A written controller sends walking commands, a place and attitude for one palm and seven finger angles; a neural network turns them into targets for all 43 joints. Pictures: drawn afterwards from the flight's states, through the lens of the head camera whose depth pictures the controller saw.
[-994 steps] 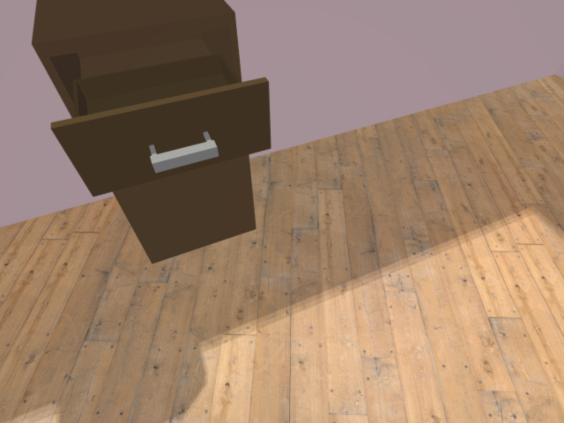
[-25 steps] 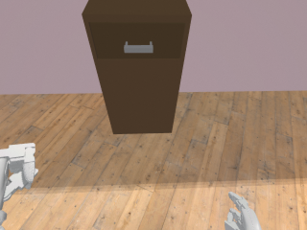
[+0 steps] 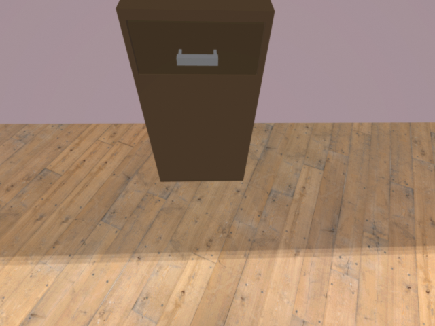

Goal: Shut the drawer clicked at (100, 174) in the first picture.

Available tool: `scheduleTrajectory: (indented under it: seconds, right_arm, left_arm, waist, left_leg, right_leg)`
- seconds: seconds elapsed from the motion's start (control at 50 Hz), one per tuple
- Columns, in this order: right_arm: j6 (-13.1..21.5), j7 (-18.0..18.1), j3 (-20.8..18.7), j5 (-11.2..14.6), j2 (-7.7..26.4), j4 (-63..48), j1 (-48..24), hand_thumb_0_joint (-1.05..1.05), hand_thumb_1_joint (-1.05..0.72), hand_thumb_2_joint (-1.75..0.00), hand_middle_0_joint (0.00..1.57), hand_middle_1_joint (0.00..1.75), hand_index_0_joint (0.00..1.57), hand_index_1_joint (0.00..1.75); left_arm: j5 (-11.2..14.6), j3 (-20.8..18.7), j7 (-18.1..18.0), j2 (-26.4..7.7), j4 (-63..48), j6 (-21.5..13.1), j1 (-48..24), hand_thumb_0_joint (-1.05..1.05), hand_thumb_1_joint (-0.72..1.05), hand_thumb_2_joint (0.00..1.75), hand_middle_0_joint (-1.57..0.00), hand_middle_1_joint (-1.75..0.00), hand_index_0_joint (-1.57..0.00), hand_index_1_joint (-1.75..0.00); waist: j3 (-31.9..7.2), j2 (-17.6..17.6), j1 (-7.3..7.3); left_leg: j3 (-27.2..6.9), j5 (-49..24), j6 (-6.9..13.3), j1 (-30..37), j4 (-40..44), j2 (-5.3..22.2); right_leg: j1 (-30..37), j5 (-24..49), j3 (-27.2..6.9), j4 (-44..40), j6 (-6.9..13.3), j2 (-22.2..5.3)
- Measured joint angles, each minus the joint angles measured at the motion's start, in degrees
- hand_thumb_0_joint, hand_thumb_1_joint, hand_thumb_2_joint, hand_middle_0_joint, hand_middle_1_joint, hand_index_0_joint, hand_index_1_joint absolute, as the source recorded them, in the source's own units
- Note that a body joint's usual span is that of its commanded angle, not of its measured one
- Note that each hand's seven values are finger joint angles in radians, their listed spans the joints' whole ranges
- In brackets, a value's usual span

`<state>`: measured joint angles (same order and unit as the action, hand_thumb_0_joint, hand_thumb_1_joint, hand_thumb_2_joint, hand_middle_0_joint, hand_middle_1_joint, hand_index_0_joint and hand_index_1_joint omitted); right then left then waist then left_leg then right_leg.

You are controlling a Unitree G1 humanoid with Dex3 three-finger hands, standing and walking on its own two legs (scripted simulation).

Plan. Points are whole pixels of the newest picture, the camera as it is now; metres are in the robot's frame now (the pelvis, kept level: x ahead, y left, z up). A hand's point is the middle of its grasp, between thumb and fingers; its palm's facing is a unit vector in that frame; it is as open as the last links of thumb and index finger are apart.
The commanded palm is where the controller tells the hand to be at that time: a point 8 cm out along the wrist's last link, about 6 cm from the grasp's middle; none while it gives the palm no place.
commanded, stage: let the arm hang, fingers relaxed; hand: left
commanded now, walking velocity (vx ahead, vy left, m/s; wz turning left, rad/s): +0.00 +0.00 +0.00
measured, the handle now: (197, 56) +0.88 +0.12 +0.01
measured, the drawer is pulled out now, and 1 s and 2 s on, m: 0.00 0.00 0.00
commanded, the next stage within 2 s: look to check the result in 0.58 s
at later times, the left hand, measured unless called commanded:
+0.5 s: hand out of the picture +0.07 +0.17 -0.17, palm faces -0.01 -0.98 -0.20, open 7.3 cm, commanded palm none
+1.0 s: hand out of the picture +0.05 +0.18 -0.17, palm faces -0.01 -0.97 -0.24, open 7.3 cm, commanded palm none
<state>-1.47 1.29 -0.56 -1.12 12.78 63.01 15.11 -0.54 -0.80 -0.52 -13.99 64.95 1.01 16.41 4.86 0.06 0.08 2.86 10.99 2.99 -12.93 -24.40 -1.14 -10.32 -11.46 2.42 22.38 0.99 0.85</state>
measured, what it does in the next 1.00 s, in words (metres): stands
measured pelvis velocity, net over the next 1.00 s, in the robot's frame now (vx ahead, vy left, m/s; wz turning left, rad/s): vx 0.03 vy -0.02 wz -0.02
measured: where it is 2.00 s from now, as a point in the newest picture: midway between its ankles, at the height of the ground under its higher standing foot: outside the picture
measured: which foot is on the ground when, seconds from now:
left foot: down 0.00-1.00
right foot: down 0.00-1.00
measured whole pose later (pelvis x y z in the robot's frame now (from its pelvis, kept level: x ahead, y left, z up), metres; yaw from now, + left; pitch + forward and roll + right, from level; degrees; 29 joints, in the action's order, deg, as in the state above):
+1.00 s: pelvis +0.03 -0.02 +0.00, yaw -1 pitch -1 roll +0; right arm 0.1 2.0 -0.8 -1.0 12.9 66.0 11.6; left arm -0.2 -0.8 -0.9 -12.0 67.0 -0.8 12.0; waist 2.6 0.6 1.0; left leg 3.7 11.2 1.6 -7.4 -19.8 -0.4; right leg -5.8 -12.0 1.3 19.0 2.0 1.8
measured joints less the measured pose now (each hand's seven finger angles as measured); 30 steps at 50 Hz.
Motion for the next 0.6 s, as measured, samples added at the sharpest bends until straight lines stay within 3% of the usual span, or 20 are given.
scheduleTrajectory:
  seconds: [0.24,0.44,0.6]
  right_arm:
    - [1.05,0.19,0.16,0.07,-1.63,1.58,-2.6,0.0,-0.9,-0.89,0.21,0.3,0.2,0.3]
    - [1.81,0.45,0.25,-0.04,-2.26,1.92,-3.35,0.0,-0.9,-0.89,0.21,0.3,0.2,0.3]
    - [1.83,0.63,0.13,-0.03,-2.18,2.64,-2.25,0.0,-0.9,-0.89,0.2,0.3,0.2,0.3]
  left_arm:
    - [0.14,0.41,-0.53,1.96,1.34,-1.02,-3.8,0.0,0.91,0.89,-0.29,-0.4,-0.29,-0.41]
    - [0.14,0.51,-0.6,4.59,0.06,-1.68,-6.24,0.0,0.91,0.89,-0.21,-0.31,-0.21,-0.31]
    - [0.21,0.22,-0.51,4.18,0.4,-1.71,-5.35,0.0,0.92,0.89,-0.21,-0.3,-0.2,-0.3]
  waist:
    - [-2.02,1.71,0.68]
    - [-3.55,0.87,1.11]
    - [-3.17,0.58,1.24]
  left_leg:
    - [0.97,-0.45,-0.03,2.42,2.36,-0.31]
    - [1.18,-0.21,-0.41,3.74,3.31,-0.14]
    - [1.06,0.02,-0.79,4.32,3.79,0.15]
  right_leg:
    - [1.23,-0.26,-1.04,-0.45,-0.13,-0.27]
    - [2.22,-0.68,-1.32,-0.91,0.09,-0.06]
    - [2.88,-0.84,-1.26,-1.56,0.43,0.26]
